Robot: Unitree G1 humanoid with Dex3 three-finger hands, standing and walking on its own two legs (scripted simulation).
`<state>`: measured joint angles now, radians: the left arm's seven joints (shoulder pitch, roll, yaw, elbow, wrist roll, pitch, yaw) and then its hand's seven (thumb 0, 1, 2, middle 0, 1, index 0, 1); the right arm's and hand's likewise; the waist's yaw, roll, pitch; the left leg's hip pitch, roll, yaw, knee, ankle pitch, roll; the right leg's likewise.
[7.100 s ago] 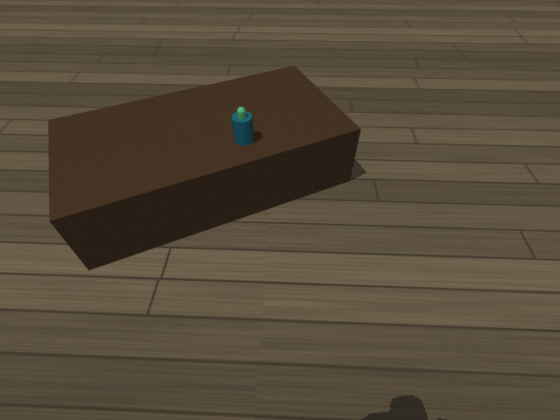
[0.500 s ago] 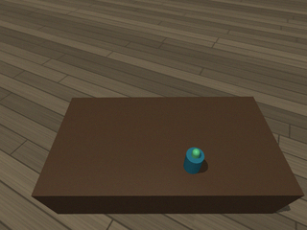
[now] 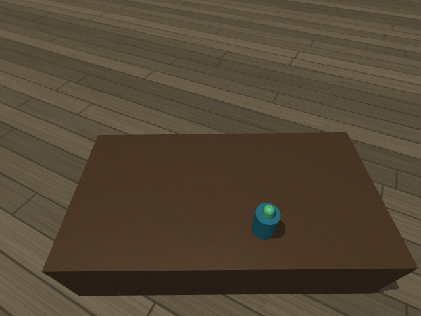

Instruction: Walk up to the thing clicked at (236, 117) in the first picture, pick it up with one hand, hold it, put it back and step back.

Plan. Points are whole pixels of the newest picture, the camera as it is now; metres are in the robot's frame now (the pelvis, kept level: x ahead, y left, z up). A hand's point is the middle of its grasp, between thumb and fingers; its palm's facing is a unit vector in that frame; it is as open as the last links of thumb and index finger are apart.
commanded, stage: go down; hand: right
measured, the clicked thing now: (266, 218) +0.50 -0.19 -0.37
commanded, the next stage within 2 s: none
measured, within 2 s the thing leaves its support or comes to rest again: neither
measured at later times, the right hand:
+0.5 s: hand out of the picture +0.13 -0.26 -0.16, palm faces +0.03 +0.95 -0.33, open 16.0 cm
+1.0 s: hand out of the picture +0.14 -0.27 -0.16, palm faces +0.06 +0.95 -0.32, open 17.6 cm
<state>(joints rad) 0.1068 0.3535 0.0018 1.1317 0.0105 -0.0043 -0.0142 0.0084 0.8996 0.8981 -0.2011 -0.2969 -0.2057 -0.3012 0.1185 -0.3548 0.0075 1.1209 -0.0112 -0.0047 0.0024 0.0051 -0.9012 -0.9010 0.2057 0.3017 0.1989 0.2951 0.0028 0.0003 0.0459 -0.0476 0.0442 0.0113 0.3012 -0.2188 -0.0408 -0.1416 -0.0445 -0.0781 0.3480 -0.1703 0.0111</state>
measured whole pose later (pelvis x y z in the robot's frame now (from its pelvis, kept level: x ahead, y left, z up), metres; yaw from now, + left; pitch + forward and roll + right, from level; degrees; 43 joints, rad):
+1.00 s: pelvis +0.01 +0.01 -0.05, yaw -2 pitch +11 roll +2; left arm 0.23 0.25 0.01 0.64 -0.01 -0.13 0.12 0.01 0.89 0.91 -0.20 -0.30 -0.20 -0.31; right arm 0.22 -0.38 -0.22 0.51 -0.05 0.30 0.15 -0.01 0.57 -0.03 0.05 0.06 0.04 0.05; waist 0.03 -0.02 -0.08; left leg -0.51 0.03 0.06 0.81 -0.48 -0.02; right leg -0.64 -0.07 0.00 0.86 -0.41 0.03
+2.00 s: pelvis -0.03 +0.01 -0.08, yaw -1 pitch +16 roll +3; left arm 0.31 0.30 0.00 0.68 0.02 -0.16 0.12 0.01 0.90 0.90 -0.20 -0.30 -0.20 -0.30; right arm -0.32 -0.65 -0.51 0.96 0.05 -0.05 0.41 -0.01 0.51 -0.04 0.06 0.05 0.05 0.04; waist 0.07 -0.01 -0.07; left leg -0.79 0.02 0.05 1.01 -0.50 -0.02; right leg -0.91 -0.09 0.01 1.05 -0.42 0.02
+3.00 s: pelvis -0.03 -0.01 -0.10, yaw +1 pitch +23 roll +5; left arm 0.31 0.31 -0.06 0.65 0.02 -0.05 0.01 0.01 0.90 0.90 -0.19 -0.30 -0.20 -0.30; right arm -0.68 -0.85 -0.63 1.24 0.05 -0.28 0.50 -0.01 0.46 -0.04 0.07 0.04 0.05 0.03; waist 0.12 0.02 -0.09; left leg -0.98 0.00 0.06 1.10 -0.52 -0.04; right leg -1.13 -0.10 0.03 1.18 -0.47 0.00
